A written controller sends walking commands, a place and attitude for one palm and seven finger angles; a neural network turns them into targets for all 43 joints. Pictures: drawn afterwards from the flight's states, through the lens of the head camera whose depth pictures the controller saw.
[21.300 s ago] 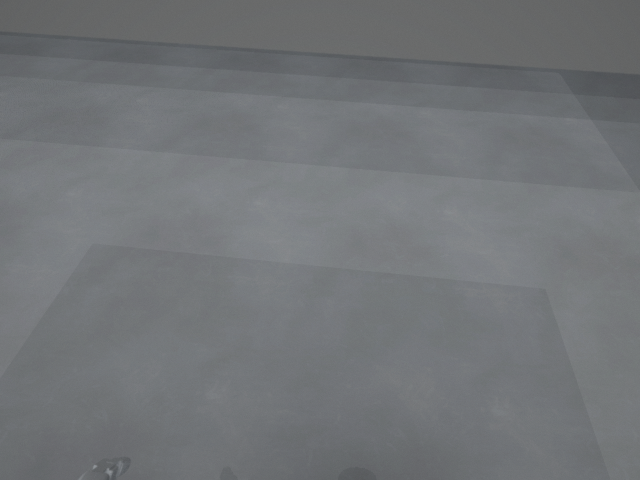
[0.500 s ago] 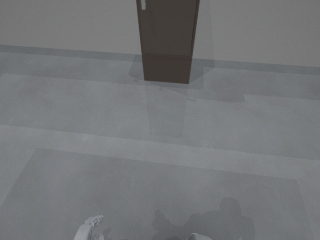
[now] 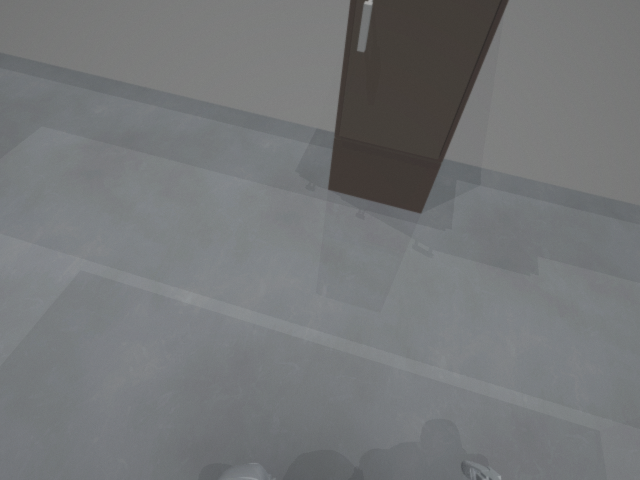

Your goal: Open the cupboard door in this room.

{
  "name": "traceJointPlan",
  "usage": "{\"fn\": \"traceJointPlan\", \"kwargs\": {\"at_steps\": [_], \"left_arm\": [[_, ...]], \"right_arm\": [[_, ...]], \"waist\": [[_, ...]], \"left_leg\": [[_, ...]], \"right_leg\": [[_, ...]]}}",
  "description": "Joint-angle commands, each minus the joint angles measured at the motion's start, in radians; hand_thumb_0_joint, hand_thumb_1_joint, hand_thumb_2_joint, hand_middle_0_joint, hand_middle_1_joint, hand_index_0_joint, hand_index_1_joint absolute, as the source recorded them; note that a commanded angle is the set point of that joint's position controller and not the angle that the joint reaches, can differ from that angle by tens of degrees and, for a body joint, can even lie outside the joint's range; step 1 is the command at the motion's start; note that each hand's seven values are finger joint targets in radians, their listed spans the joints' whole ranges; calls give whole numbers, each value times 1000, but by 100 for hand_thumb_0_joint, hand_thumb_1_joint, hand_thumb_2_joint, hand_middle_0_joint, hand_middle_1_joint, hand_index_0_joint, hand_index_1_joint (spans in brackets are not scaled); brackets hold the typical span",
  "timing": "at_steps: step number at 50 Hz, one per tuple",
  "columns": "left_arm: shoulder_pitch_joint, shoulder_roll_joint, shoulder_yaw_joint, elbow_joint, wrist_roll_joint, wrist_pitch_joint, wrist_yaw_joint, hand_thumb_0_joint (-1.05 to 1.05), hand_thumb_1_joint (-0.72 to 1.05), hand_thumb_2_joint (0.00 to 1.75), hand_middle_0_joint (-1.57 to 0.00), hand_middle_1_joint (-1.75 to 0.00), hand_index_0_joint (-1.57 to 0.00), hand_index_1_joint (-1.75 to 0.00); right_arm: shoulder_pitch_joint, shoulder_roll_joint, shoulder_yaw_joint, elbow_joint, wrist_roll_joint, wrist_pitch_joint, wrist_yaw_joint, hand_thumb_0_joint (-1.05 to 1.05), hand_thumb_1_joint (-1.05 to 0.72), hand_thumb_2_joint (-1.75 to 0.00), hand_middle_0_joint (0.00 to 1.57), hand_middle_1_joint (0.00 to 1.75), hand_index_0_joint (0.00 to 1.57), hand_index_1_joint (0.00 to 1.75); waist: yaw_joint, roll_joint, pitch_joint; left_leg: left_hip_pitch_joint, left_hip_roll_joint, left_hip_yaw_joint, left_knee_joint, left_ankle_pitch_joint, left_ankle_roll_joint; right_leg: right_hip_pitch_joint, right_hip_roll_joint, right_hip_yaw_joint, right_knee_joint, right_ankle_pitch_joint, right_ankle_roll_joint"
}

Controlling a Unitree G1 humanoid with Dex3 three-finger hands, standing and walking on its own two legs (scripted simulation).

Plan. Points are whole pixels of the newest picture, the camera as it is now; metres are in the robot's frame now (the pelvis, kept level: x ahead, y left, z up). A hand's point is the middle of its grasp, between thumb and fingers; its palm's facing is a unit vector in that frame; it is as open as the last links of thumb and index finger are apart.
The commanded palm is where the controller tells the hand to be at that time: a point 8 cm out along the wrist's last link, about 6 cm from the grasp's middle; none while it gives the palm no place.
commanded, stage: stand and wait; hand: left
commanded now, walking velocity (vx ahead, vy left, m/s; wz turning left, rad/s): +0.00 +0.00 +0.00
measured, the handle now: (366, 24) +1.28 +0.00 -0.02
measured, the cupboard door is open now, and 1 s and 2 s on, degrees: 0 0 0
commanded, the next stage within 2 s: look at it before walking up in 0.80 s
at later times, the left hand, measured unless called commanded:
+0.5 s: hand out of the picture +0.12 +0.15 -0.15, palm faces +0.03 -0.97 -0.25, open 7.2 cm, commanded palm none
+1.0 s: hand out of the picture +0.05 +0.09 -0.16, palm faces +0.07 -0.99 -0.15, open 7.4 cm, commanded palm none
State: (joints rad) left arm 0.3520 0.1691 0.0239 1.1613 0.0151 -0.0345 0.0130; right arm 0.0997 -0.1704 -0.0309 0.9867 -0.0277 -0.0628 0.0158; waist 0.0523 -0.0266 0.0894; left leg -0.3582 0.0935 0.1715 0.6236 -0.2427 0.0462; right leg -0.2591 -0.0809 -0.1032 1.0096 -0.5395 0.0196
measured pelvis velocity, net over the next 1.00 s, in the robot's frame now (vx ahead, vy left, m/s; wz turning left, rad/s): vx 0.08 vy -0.05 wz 0.03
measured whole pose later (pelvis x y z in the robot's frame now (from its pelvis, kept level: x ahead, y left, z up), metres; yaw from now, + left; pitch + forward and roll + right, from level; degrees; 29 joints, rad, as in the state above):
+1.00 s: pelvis +0.08 -0.05 +0.02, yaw +2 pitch -1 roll +0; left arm 0.32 0.08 -0.01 1.17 0.01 -0.03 0.04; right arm 0.28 -0.13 -0.02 1.16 -0.01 0.00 -0.03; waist 0.01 0.01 0.02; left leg -0.12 0.10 0.14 0.38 -0.23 -0.06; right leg -0.15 0.00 -0.15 0.40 -0.23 -0.05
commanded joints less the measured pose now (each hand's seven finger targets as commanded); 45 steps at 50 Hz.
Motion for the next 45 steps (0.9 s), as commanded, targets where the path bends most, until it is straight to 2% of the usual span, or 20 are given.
{"fn": "traceJointPlan", "kwargs": {"at_steps": [1,3,4,5,9,11,12,13,14,15,16,17,18,20,22,25,31,37,40,45], "left_arm": [[-32,42,12,-75,-3,-13,-3,0,90,90,-20,-30,-20,-30],[8,15,7,-60,-5,6,1,0,90,90,-20,-30,-20,-30],[24,4,5,-56,-4,15,3,0,90,90,-20,-30,-20,-30],[17,1,9,-57,-2,20,7,0,90,90,-20,-30,-20,-30],[-22,-6,-2,-78,2,32,12,0,90,90,-20,-30,-20,-30],[-18,2,-2,-72,1,32,13,0,90,90,-20,-30,-20,-30],[1,15,-2,-62,2,30,14,0,90,90,-20,-30,-20,-30],[23,39,-2,-57,4,25,17,0,90,90,-20,-30,-20,-30],[6,77,-4,-59,7,12,20,0,90,90,-20,-30,-20,-30],[-41,113,-5,-69,4,7,20,0,90,90,-20,-30,-20,-30],[-63,125,-4,-74,0,5,18,0,90,90,-20,-30,-20,-30],[-88,136,3,-77,-4,-5,18,0,90,90,-20,-30,-20,-30],[-97,111,-1,-77,-8,-7,19,0,90,90,-20,-30,-20,-30],[-97,88,-8,-75,-11,-3,22,0,90,90,-20,-30,-20,-30],[-77,72,-10,-71,-14,-4,24,0,90,90,-20,-30,-20,-30],[-49,70,-9,-60,-16,-2,29,0,90,90,-20,-30,-20,-30],[-27,64,-12,-45,-13,-1,33,0,90,90,-20,-30,-20,-30],[-4,52,-15,-29,-11,1,33,0,90,90,-20,-30,-20,-30],[8,48,-17,-22,-9,1,35,0,90,90,-20,-30,-20,-30],[22,39,-17,-16,-7,0,35,0,90,90,-20,-30,-20,-30]], "right_arm": [[191,-133,-20,39,9,0,-35,0,-90,-90,20,30,20,30],[166,-115,-15,48,14,-1,-37,0,-90,-90,20,30,20,30],[159,-108,-14,50,16,0,-38,0,-90,-90,20,30,20,30],[166,-86,-22,48,13,2,-39,0,-90,-90,20,30,20,30],[138,-101,-24,54,8,19,-40,0,-90,-90,20,30,20,30],[139,-97,-23,65,9,30,-41,0,-90,-90,20,30,20,30],[137,-90,-20,70,12,36,-40,0,-90,-90,20,30,20,30],[140,-73,-17,76,16,40,-38,0,-90,-90,20,30,20,30],[164,-36,-11,80,22,44,-35,0,-90,-90,20,30,20,30],[188,-11,-3,81,24,53,-30,0,-90,-90,20,30,20,30],[217,0,2,94,18,58,-28,0,-90,-90,20,30,20,30],[243,-8,4,115,12,62,-29,0,-90,-90,20,30,20,30],[255,-19,1,127,11,61,-30,0,-90,-90,20,30,20,30],[278,-19,4,148,14,54,-30,0,-90,-90,20,30,20,30],[288,-17,8,161,16,43,-34,0,-90,-90,20,30,20,30],[279,-19,9,169,18,40,-38,0,-90,-90,20,30,20,30],[286,-3,9,176,20,49,-45,0,-90,-90,20,30,20,30],[281,0,11,178,20,57,-49,0,-90,-90,20,30,20,30],[278,-5,9,175,21,59,-49,0,-90,-90,20,30,20,30],[271,-5,8,171,21,59,-50,0,-90,-90,20,30,20,30]], "waist": [[-74,162,-120],[-47,158,-131],[-37,159,-144],[-39,145,-135],[-33,151,-103],[-21,162,-65],[-9,137,-53],[1,83,-57],[-17,-17,-41],[-49,-107,1],[-62,-132,4],[-73,-226,-14],[-74,-214,-8],[-75,-121,-9],[-63,-32,-55],[-48,32,-84],[-55,20,-60],[-57,18,-7],[-60,1,-7],[-61,19,0]], "left_leg": [[244,253,-207,-275,705,89],[185,213,-139,-299,653,75],[183,202,-132,-308,618,78],[152,194,-131,-319,593,77],[125,195,-141,-316,392,90],[78,177,-148,-304,250,71],[54,157,-141,-280,165,48],[41,118,-124,-237,72,10],[30,60,-94,-185,-21,-38],[35,13,-67,-182,-112,-68],[94,-1,-63,-183,-94,-76],[144,6,-66,-175,-62,-80],[182,12,-73,-184,-23,-77],[215,33,-85,-234,71,-68],[212,54,-98,-275,140,-60],[208,61,-96,-283,169,-61],[217,60,-88,-285,138,-65],[227,57,-86,-291,96,-64],[238,56,-85,-287,84,-64],[238,52,-87,-289,68,-63]], "right_leg": [[-197,-51,65,89,80,17],[-129,-39,53,19,141,26],[-117,-34,50,-16,168,30],[-92,-33,50,-48,196,30],[-21,-20,24,-276,229,36],[42,-11,13,-393,283,37],[90,-8,7,-478,345,38],[128,-25,40,-571,401,34],[116,-96,146,-657,424,8],[51,-173,215,-703,418,-34],[-11,-207,226,-732,404,-72],[-34,-181,224,-753,393,-89],[-53,-160,198,-753,399,-88],[-39,-109,136,-705,429,-66],[39,-77,107,-667,494,-47],[106,-71,93,-651,559,-43],[104,-75,97,-678,590,-45],[59,-70,102,-713,511,-44],[48,-68,101,-724,483,-41],[37,-64,108,-739,425,-42]]}}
